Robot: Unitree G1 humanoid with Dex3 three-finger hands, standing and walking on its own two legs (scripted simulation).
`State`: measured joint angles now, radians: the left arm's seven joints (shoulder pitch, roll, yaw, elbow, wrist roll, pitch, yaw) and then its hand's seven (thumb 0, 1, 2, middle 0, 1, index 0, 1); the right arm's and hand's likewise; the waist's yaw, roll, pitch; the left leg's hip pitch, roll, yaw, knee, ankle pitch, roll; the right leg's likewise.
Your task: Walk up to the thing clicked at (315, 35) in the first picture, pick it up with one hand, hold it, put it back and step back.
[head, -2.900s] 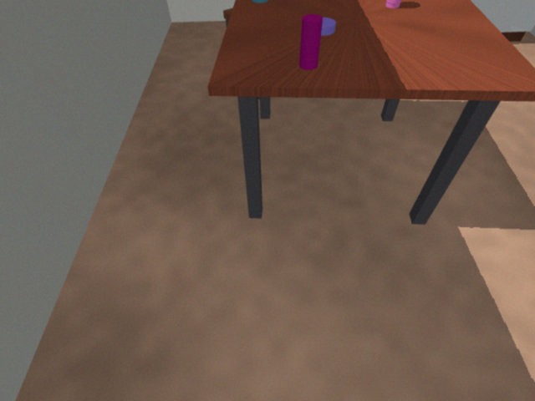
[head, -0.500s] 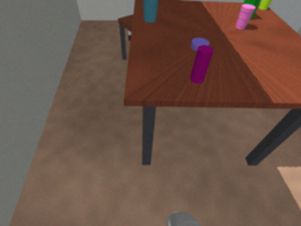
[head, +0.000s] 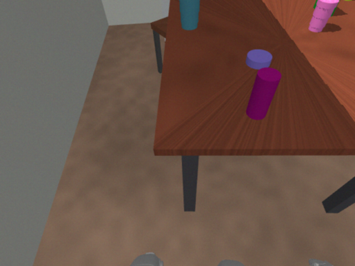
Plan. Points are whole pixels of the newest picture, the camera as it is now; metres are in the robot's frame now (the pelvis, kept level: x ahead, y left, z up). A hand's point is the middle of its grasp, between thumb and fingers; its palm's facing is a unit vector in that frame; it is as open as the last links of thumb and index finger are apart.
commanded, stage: walk up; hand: right
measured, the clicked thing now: (261, 95) +0.52 -0.21 +0.07
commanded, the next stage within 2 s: stand in 1.26 s
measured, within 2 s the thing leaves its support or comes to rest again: neither
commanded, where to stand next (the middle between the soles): +0.07 -0.01 m, yaw +1 degrees
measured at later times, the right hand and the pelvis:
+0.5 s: hand (286, 256) +0.16 -0.23 -0.13, palm faces -0.06 +0.94 -0.33, open 7.4 cm; pelvis +0.03 +0.01 +0.02, yaw +1 degrees
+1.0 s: hand out of the picture +0.11 -0.24 -0.13, palm faces -0.03 +0.94 -0.34, open 7.4 cm; pelvis +0.04 +0.01 +0.03, yaw +1 degrees
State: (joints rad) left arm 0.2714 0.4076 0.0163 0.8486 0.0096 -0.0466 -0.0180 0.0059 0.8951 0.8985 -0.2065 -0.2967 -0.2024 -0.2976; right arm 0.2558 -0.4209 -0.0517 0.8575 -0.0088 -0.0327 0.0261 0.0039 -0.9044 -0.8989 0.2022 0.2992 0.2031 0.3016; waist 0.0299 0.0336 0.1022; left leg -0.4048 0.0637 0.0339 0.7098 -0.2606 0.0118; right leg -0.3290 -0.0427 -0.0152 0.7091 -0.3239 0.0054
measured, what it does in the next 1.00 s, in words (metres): steps on the spot: left foot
